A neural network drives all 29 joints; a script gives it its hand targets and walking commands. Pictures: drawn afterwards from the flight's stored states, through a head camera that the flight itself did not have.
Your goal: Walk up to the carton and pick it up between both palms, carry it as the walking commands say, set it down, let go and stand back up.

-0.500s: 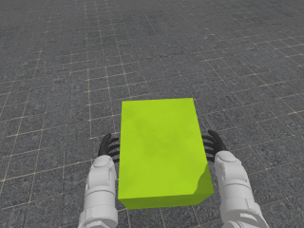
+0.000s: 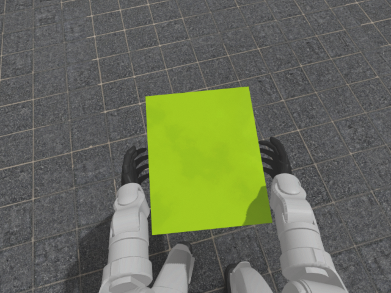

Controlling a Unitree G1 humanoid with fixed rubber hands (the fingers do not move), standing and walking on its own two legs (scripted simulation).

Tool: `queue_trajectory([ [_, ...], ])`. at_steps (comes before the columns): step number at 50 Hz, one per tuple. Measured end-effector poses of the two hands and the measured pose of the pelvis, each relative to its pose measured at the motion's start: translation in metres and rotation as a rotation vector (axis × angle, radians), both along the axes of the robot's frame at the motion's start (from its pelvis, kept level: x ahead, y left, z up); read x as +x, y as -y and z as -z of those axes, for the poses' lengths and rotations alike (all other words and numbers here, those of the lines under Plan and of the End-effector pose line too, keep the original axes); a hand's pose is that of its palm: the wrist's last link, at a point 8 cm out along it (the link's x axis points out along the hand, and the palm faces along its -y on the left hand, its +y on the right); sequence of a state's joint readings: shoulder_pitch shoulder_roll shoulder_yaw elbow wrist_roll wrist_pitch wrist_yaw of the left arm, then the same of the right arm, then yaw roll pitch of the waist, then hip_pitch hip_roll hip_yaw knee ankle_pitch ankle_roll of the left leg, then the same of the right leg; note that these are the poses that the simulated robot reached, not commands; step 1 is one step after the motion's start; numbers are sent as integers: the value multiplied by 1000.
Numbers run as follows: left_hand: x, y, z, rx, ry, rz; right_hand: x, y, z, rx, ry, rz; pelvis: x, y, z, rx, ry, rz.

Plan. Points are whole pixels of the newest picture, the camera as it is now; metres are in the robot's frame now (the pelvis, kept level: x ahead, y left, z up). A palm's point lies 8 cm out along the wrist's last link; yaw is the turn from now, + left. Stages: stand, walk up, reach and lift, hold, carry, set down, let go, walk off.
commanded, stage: set down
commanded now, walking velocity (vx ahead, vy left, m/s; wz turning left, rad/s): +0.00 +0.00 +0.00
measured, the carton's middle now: (203, 164) +0.39 +0.06 -0.14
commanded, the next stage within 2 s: none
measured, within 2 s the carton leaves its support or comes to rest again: neither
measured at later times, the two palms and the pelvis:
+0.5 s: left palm (136, 177) +0.34 +0.23 -0.14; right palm (265, 166) +0.40 -0.09 -0.12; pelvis -0.04 +0.04 -0.07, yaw -1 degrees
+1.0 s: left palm (150, 179) +0.36 +0.21 -0.22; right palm (259, 170) +0.42 -0.09 -0.22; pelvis -0.05 +0.01 -0.15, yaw -1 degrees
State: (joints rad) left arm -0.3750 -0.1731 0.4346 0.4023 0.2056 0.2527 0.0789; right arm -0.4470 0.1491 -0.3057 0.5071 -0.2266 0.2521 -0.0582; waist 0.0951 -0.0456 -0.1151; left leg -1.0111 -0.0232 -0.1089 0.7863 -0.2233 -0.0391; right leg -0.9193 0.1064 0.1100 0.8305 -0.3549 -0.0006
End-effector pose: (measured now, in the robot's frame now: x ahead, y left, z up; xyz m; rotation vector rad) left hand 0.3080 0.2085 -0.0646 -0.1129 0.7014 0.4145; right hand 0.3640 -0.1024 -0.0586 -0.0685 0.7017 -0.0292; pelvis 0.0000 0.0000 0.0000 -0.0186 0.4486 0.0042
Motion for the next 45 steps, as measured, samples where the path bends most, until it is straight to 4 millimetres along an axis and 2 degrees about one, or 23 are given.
queue_trajectory([
  [13,13,-18,34,4,-4,-43,15,-20,28,9,-3,-28,-29,-24,41,-28,-91,-9],
  [23,27,-16,64,-12,-13,-32,31,-16,52,9,-14,-44,-41,-36,68,-41,-136,-17],
  [30,38,-19,93,5,-22,-25,41,-18,85,7,-19,-62,-43,-35,90,-40,-191,-5],
  [36,44,-15,115,19,-19,-62,48,-22,114,-27,-6,-10,-42,-29,109,-40,-255,-5],
  [45,45,-6,147,34,-22,-72,55,-14,147,-29,-4,-36,-46,-15,135,-28,-314,-4],
])
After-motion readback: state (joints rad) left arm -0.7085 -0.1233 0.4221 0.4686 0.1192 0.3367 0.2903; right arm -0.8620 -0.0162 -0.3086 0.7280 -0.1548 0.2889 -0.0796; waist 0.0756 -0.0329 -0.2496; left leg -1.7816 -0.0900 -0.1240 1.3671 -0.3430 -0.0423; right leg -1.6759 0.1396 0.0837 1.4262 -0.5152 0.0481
